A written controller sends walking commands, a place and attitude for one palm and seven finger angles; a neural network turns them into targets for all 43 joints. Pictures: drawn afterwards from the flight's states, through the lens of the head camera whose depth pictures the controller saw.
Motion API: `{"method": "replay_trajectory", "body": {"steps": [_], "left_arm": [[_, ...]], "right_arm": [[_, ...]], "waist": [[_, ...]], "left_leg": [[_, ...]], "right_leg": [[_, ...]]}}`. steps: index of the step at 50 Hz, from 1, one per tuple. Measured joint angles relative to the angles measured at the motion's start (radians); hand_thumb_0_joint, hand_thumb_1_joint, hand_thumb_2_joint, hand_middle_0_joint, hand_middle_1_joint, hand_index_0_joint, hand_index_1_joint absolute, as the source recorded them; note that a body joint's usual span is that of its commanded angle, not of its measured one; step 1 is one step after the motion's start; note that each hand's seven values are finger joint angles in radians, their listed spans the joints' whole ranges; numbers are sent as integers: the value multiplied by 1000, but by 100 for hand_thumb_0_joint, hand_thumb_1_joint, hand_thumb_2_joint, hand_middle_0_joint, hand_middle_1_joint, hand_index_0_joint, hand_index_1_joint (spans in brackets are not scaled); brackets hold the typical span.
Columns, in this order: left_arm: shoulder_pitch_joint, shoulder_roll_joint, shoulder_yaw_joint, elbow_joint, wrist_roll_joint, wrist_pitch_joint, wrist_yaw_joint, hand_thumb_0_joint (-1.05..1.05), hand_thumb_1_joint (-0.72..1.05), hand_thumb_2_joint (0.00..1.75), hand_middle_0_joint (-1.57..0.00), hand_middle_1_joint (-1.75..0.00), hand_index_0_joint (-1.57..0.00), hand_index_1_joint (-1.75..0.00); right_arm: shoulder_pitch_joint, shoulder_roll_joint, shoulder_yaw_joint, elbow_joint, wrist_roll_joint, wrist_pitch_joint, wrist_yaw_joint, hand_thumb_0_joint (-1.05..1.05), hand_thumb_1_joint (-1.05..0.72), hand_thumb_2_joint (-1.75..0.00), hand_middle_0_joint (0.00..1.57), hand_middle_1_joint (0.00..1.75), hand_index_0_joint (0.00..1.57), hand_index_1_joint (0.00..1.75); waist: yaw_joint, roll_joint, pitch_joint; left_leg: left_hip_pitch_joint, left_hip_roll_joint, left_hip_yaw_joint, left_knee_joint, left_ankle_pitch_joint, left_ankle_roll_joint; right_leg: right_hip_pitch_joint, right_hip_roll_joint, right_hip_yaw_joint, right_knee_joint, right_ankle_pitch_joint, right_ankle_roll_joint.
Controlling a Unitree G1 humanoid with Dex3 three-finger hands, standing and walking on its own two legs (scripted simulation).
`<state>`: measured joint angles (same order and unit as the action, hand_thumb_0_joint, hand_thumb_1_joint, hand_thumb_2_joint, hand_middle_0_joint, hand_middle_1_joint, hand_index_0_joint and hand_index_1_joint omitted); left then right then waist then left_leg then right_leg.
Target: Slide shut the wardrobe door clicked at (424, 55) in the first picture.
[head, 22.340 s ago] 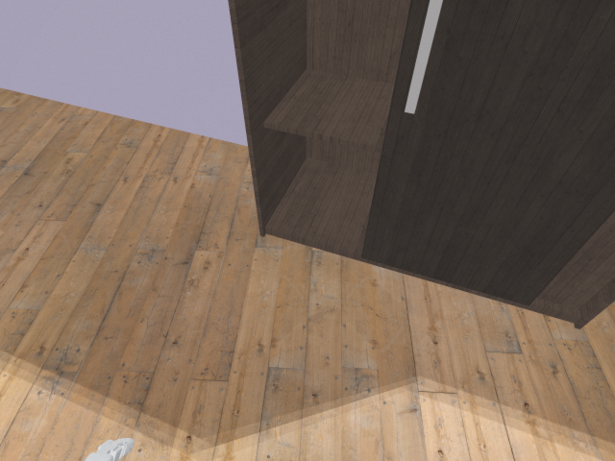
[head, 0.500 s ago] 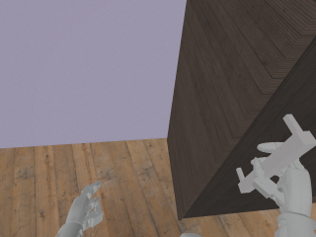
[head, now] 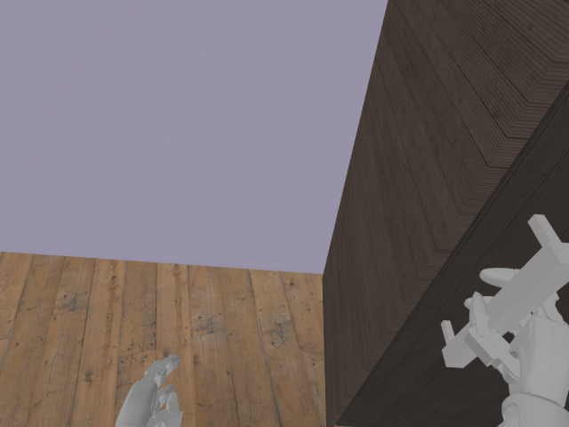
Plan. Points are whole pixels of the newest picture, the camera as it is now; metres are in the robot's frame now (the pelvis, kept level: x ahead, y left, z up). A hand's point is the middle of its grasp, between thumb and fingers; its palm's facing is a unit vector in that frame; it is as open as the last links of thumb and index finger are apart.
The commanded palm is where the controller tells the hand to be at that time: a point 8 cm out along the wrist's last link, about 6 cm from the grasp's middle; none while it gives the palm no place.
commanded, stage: stop walking and hold the door there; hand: right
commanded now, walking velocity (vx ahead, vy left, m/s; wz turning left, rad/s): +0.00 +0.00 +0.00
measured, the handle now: (490, 301) +0.25 -0.24 +0.11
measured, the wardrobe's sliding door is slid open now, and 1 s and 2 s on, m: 0.00 0.00 0.00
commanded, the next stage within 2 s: none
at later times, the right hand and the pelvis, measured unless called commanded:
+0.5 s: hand (478, 332) +0.21 -0.21 +0.11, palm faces +0.34 +0.93 -0.16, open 6.0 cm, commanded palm +0.18 -0.22 +0.11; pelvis -0.01 -0.03 +0.01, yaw +1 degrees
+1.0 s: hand (476, 331) +0.21 -0.20 +0.11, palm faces +0.34 +0.93 -0.12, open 6.0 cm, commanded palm +0.18 -0.21 +0.11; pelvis +0.00 -0.04 +0.01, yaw +1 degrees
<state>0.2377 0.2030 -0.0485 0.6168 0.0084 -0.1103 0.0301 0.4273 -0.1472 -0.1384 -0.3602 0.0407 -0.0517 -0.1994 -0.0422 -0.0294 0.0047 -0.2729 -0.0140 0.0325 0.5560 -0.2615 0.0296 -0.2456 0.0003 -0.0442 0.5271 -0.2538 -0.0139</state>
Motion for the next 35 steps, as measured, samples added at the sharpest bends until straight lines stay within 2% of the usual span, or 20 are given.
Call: {"method": "replay_trajectory", "body": {"steps": [4,11,17,24,35], "left_arm": [[20,10,14,4,-6,10,17,1,91,89,-20,-30,-20,-30],[6,17,17,-9,-3,10,24,1,91,89,-20,-30,-20,-30],[8,14,11,-11,-2,10,22,1,91,89,-20,-30,-20,-30],[13,2,3,-5,-2,11,28,1,91,89,-20,-30,-20,-30],[-8,-1,4,2,-1,7,24,1,91,89,-20,-30,-20,-30]], "right_arm": [[-20,-10,24,39,-8,-17,-6,-5,-69,-77,46,140,33,140],[-34,-4,31,115,-19,-42,-3,-6,-70,-76,46,140,30,140],[-39,9,60,134,-23,-69,2,-5,-71,-76,46,140,29,140],[-28,25,93,140,-32,-99,2,-5,-72,-76,46,140,29,140],[-12,49,121,124,-23,-117,4,-3,-72,-78,46,140,28,140]], "waist": [[-3,39,-13],[10,2,-47],[-2,-9,-61],[-14,-12,-62],[-29,-21,-50]], "left_leg": [[7,27,-23,5,0,-15],[23,16,-33,-56,43,-22],[28,13,-39,-107,76,-30],[28,35,-44,-98,65,-46],[33,46,-47,-96,57,-55]], "right_leg": [[29,29,-21,-39,11,-17],[29,19,-32,-56,30,-24],[21,16,-38,-74,42,-34],[34,40,-42,-97,48,-48],[42,51,-44,-102,43,-55]]}}
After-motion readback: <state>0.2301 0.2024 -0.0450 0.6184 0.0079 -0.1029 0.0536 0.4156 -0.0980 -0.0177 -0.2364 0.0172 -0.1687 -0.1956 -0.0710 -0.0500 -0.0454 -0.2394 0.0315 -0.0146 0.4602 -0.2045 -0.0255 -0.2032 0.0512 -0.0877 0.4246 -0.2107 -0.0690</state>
